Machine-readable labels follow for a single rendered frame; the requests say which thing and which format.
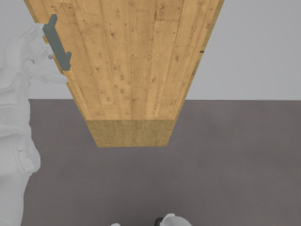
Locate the robot right shin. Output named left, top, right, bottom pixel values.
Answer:
left=163, top=213, right=175, bottom=220

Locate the robot left upper arm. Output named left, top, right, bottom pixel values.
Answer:
left=0, top=133, right=40, bottom=226

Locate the handle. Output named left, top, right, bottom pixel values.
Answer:
left=42, top=14, right=71, bottom=71

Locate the cupboard door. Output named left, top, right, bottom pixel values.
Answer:
left=29, top=0, right=219, bottom=121

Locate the robot left forearm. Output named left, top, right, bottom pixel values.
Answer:
left=0, top=66, right=32, bottom=138

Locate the robot left hand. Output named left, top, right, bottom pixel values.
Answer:
left=4, top=22, right=68, bottom=84

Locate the robot right thigh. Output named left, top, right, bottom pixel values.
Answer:
left=160, top=216, right=192, bottom=226

